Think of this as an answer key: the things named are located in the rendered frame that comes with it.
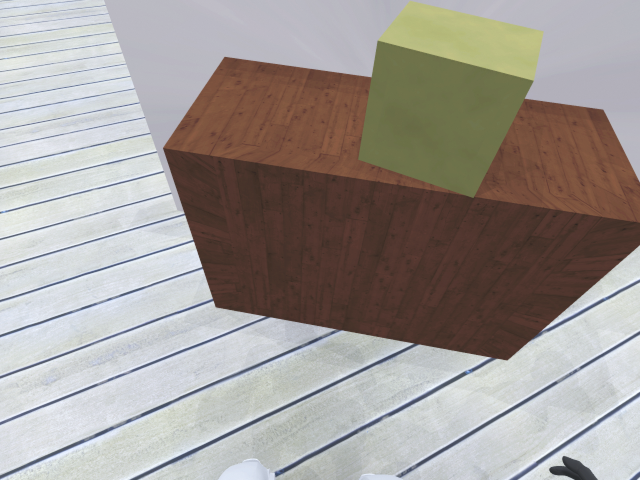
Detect robot right hand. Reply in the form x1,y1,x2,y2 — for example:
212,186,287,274
549,456,598,480

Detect carton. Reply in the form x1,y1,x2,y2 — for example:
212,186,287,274
358,1,544,198

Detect pedestal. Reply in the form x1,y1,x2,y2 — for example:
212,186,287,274
163,57,640,360

